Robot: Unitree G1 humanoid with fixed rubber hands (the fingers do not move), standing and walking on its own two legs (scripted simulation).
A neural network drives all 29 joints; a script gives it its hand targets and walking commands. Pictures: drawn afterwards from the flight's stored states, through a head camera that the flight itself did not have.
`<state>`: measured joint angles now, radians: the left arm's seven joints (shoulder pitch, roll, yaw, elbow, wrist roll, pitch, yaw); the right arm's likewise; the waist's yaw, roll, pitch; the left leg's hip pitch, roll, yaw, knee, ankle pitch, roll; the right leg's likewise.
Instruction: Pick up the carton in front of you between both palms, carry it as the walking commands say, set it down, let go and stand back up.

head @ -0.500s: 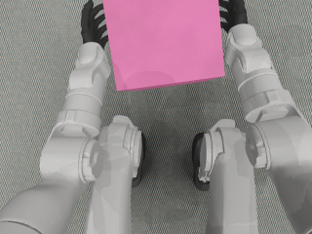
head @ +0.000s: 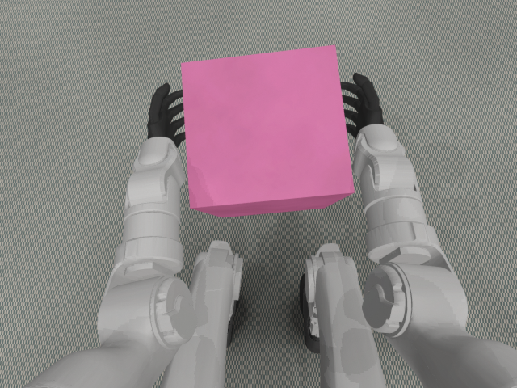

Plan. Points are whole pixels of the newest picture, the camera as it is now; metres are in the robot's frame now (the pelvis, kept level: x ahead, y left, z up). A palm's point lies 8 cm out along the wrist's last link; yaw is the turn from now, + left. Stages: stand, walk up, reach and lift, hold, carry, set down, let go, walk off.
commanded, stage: reach and lift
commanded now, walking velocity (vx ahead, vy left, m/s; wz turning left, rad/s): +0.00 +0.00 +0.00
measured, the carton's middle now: (266, 149) +0.46 +0.01 -0.13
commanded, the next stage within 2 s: none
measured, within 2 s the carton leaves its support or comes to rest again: neither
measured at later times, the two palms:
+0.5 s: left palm (110, 107) +0.42 +0.16 +0.11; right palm (429, 103) +0.43 -0.14 +0.11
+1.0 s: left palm out of the picture +0.39 +0.15 +0.26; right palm out of the picture +0.39 -0.15 +0.26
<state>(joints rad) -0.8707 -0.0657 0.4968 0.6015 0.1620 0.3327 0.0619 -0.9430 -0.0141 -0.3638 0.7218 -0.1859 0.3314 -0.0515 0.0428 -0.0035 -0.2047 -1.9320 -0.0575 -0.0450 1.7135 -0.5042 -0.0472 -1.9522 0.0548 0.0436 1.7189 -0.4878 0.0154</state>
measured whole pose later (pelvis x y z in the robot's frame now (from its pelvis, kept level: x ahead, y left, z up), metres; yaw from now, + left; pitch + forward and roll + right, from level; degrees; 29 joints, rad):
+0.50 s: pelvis +0.05 +0.00 +0.14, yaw -1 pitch +28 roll +1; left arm -0.56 -0.12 0.42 0.57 0.19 0.34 0.04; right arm -0.59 0.08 -0.35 0.63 -0.20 0.33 -0.04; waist 0.03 0.00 -0.24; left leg -1.27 -0.05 -0.05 1.25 -0.47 -0.02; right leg -1.29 0.04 0.05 1.25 -0.46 0.01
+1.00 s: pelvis +0.09 +0.00 +0.25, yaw -1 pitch +5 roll +0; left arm -0.28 -0.16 0.30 0.42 0.22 0.47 0.01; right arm -0.27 0.15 -0.27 0.42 -0.22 0.47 -0.04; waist 0.01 0.00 -0.10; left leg -0.40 -0.03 -0.07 0.61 -0.29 -0.01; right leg -0.41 0.02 0.06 0.61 -0.28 0.00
